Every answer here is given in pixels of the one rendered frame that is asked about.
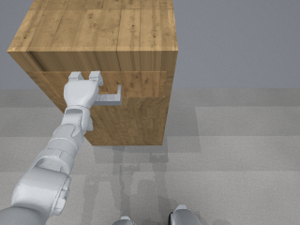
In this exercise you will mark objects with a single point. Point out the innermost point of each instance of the robot right shin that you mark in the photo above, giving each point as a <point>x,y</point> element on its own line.
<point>181,206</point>

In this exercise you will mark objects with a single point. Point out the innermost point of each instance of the left robot hand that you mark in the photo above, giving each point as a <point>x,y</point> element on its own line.
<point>81,92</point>

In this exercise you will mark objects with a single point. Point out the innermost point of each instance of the robot left upper arm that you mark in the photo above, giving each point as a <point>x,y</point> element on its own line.
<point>43,193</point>

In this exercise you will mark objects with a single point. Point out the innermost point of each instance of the drawer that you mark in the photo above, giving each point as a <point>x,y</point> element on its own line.
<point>134,84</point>

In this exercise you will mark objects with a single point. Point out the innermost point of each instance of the robot right thigh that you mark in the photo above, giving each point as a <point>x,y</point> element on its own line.
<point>184,217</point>

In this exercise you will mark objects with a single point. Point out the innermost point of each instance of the robot left forearm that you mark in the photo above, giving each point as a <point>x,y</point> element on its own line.
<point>64,145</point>

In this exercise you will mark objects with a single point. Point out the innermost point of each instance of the handle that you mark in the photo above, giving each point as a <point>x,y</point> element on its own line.
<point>109,99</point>

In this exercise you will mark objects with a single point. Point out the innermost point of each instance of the cabinet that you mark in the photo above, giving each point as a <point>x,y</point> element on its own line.
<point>104,35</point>

